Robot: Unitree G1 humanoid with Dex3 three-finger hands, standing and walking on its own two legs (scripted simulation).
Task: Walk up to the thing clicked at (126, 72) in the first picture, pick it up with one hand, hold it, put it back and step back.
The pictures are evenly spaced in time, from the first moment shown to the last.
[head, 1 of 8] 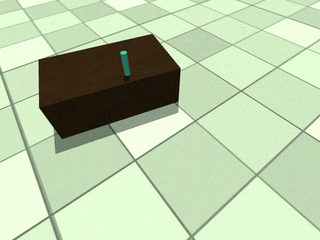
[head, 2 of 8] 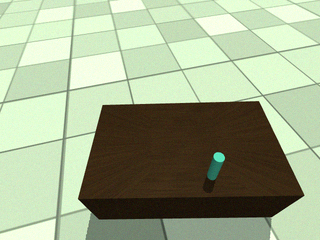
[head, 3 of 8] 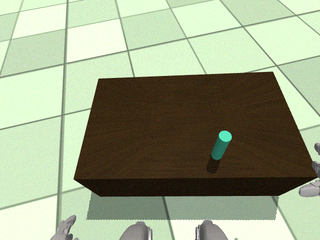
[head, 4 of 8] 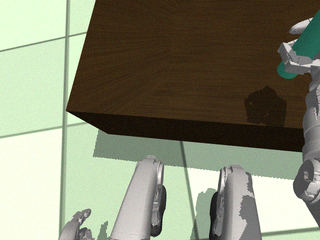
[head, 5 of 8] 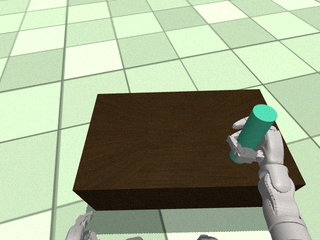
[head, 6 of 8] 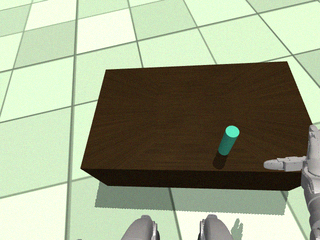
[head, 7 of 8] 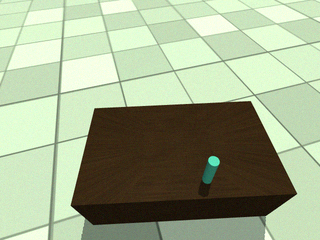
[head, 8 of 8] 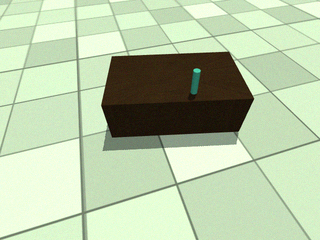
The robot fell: no
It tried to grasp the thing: yes
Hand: right
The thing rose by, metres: 0.37
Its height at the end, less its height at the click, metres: +0.00
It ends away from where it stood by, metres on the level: 0.01
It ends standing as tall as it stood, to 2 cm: yes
